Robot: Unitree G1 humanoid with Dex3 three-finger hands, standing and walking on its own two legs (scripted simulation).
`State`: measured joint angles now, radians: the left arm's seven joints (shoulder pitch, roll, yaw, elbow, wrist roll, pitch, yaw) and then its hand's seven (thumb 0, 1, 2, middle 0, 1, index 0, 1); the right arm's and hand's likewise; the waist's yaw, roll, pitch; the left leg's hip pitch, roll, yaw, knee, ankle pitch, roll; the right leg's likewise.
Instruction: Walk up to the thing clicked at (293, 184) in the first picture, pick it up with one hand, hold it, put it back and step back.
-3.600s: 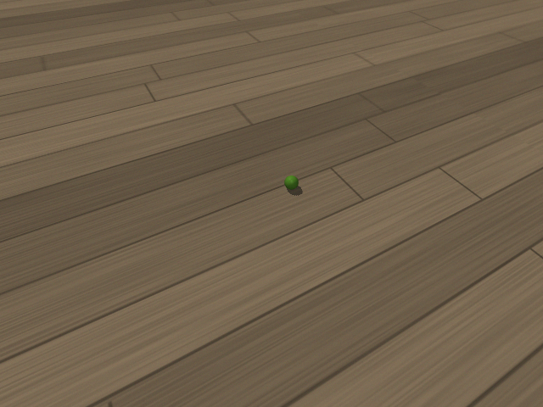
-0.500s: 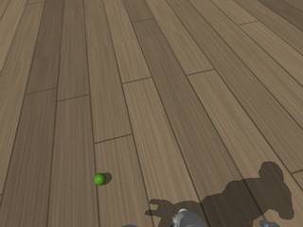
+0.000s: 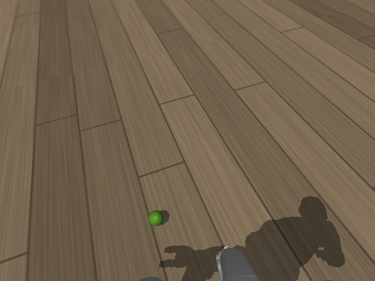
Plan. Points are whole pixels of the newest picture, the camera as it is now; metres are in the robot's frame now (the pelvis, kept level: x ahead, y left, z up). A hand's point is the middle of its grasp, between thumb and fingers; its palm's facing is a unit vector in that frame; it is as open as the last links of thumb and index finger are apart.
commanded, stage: walk up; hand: left
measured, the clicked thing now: (156, 218) +0.51 +0.17 -0.68
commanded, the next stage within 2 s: none
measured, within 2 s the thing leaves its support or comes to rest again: neither
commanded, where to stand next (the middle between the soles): +0.08 +0.05 m, yaw -13 degrees
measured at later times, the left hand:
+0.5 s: hand out of the picture +0.13 +0.37 -0.12, palm faces -0.24 -0.89 -0.39, open 7.4 cm
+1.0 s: hand out of the picture +0.17 +0.32 -0.12, palm faces -0.30 -0.88 -0.36, open 7.4 cm
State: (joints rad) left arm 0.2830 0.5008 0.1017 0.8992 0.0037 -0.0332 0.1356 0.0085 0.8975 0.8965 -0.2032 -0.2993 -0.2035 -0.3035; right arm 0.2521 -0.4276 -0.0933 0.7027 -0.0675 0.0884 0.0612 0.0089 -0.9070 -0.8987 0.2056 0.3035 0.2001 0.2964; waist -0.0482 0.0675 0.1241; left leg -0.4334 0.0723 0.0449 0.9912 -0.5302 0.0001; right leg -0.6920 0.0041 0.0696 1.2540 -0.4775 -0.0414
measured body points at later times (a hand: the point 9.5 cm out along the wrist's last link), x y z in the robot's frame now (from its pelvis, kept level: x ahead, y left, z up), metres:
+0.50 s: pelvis -0.01 +0.13 +0.03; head +0.00 +0.13 +0.48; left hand +0.14 +0.42 -0.09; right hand -0.01 -0.21 -0.08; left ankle +0.04 +0.24 -0.68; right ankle -0.02 -0.02 -0.64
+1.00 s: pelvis +0.02 +0.09 +0.03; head +0.04 +0.08 +0.48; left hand +0.19 +0.36 -0.09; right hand -0.02 -0.22 -0.09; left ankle +0.07 +0.22 -0.68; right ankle -0.02 -0.04 -0.68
